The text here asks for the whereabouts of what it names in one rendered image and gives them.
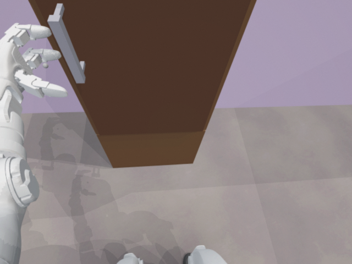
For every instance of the right robot thigh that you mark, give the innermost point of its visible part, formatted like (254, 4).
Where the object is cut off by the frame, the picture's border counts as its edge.
(205, 256)

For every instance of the cupboard door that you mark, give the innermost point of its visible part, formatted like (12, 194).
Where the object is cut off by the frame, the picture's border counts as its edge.
(151, 66)

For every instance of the robot left hand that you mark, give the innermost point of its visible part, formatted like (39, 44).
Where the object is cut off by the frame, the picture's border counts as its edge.
(11, 60)

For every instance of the robot right shin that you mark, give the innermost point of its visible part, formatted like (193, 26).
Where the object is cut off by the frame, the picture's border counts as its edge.
(199, 247)

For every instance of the handle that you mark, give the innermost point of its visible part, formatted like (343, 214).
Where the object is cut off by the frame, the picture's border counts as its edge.
(61, 35)

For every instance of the robot left upper arm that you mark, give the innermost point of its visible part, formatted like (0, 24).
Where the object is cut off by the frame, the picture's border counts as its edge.
(18, 188)

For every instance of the robot left forearm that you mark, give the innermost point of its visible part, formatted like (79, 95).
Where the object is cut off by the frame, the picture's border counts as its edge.
(11, 124)

